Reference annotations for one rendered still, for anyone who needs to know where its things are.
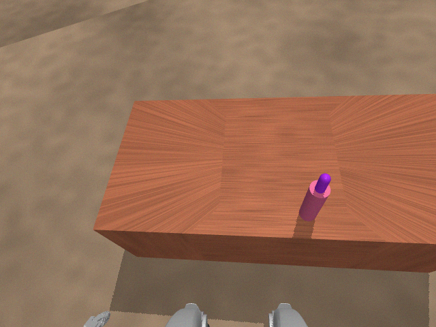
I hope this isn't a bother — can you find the left robot hand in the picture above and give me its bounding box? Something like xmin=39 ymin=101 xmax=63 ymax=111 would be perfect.
xmin=84 ymin=311 xmax=110 ymax=327

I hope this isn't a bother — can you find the bottle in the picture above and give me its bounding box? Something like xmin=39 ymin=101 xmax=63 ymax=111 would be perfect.
xmin=299 ymin=173 xmax=331 ymax=221

